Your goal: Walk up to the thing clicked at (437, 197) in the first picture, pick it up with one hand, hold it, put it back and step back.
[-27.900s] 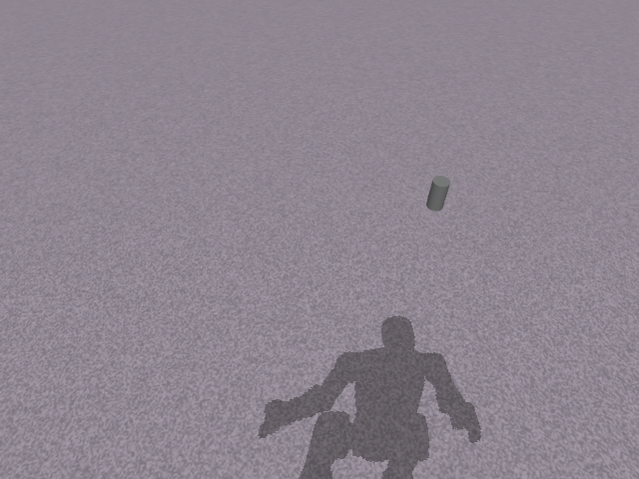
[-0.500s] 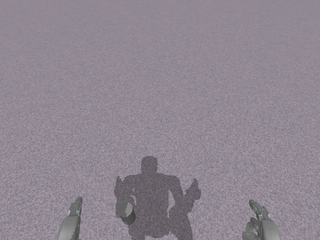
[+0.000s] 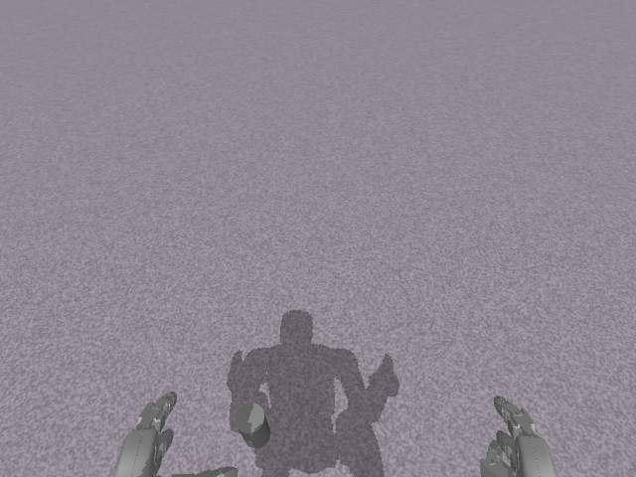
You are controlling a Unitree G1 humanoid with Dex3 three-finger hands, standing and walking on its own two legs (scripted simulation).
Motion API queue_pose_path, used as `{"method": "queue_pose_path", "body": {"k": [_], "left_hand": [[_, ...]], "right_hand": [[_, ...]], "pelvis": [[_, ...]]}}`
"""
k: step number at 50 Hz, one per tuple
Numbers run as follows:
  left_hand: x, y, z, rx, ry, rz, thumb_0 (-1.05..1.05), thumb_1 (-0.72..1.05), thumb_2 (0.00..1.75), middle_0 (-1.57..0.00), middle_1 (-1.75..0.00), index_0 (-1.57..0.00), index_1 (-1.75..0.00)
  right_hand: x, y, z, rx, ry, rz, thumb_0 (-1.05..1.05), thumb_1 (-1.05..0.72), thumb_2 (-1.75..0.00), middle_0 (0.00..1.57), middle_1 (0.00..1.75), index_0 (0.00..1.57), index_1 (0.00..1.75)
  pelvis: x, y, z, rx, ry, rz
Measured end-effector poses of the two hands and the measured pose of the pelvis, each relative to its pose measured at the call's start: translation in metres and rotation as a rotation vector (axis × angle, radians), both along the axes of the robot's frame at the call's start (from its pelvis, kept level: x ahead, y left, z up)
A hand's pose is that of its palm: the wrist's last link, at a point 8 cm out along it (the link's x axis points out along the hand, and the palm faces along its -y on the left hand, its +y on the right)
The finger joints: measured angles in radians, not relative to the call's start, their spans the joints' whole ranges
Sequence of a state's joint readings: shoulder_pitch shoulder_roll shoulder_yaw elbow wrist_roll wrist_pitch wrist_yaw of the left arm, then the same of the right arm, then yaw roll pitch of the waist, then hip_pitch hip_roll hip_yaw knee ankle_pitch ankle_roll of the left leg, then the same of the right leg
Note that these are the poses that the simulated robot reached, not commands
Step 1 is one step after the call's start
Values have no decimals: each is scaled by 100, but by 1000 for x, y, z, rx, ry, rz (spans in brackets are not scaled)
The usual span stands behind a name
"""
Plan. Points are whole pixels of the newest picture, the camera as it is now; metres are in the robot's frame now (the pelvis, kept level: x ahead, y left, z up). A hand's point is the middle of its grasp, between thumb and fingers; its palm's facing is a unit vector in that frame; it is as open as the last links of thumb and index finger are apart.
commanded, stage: stand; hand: left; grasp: from the side
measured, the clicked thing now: (253, 426) +0.38 +0.21 -0.65
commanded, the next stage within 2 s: none
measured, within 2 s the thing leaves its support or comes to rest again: neither
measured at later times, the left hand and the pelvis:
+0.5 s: hand out of the picture +0.06 +0.25 -0.11, palm faces +0.01 -0.94 -0.35, open 7.4 cm; pelvis -0.01 +0.01 +0.04, yaw +1 degrees
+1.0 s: hand out of the picture +0.03 +0.26 -0.10, palm faces +0.02 -0.94 -0.35, open 7.4 cm; pelvis -0.01 +0.01 +0.06, yaw +1 degrees
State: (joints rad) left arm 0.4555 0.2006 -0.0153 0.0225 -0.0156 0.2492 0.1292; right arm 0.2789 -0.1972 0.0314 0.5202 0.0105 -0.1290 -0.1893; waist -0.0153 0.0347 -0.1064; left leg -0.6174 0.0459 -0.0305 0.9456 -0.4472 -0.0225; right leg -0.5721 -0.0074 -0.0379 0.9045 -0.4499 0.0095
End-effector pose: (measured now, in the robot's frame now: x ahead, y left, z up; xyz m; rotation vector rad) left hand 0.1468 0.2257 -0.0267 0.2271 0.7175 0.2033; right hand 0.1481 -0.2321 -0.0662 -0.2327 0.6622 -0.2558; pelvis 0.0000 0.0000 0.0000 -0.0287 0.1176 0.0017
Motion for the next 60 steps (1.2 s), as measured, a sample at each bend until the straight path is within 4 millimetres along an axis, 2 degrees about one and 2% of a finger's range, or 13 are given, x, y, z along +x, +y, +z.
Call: {"method": "queue_pose_path", "body": {"k": [3, 6, 8, 12, 17, 25, 32, 45, 60], "left_hand": [[1, 1, -1, 14, -10, -22, -1, 17, 67, -19, -28, -19, -27], [1, 11, -18, 48, 29, -90, -1, 39, 76, -20, -29, -20, -29], [-4, 22, -28, 52, 78, -99, 0, 52, 81, -20, -30, -20, -29], [-25, 42, -40, 53, 180, -68, 0, 71, 86, -20, -30, -20, -30], [-57, 61, -47, 64, 306, -16, 0, 84, 88, -20, -30, -20, -30], [-96, 70, -49, 49, 440, 43, 1, 89, 89, -20, -30, -20, -30], [-114, 69, -47, 29, 506, 63, 0, 90, 90, -20, -30, -20, -30], [-122, 74, -39, 36, 542, 83, 0, 91, 90, -20, -30, -20, -30], [-119, 71, -39, 35, 570, 81, 0, 91, 90, -20, -30, -20, -30]], "right_hand": [[-1, -1, -2, -16, 22, 27, 1, -91, -90, 21, 30, 20, 30], [-7, -8, -14, -45, 175, 134, 1, -90, -90, 21, 30, 20, 30], [-14, -16, -18, -40, 254, 146, 1, -90, -90, 21, 30, 20, 30], [-31, -33, -17, -31, 334, 109, 1, -90, -90, 21, 30, 20, 30], [-53, -47, -14, -37, 413, 58, 1, -91, -90, 21, 30, 20, 30], [-77, -43, -13, -12, 514, 35, 1, -91, -90, 20, 30, 20, 30], [-85, -33, -11, 20, 547, 37, 1, -91, -90, 21, 30, 20, 30], [-93, -38, -9, 24, 578, 24, 1, -91, -90, 21, 30, 20, 30], [-101, -51, -7, 14, 625, 2, 1, -91, -90, 20, 30, 20, 30]], "pelvis": [[-1, 0, 1, 3, -15, 3], [-4, -1, 5, 21, -57, 7], [-6, -1, 9, 30, -75, 8], [-5, 1, 15, 33, -98, 5], [-4, 4, 24, 30, -120, 7], [-5, 7, 38, 26, -150, 15], [-8, 9, 47, 26, -173, 17], [-13, 8, 55, 29, -188, 20], [-11, 4, 56, 27, -178, 18]]}}
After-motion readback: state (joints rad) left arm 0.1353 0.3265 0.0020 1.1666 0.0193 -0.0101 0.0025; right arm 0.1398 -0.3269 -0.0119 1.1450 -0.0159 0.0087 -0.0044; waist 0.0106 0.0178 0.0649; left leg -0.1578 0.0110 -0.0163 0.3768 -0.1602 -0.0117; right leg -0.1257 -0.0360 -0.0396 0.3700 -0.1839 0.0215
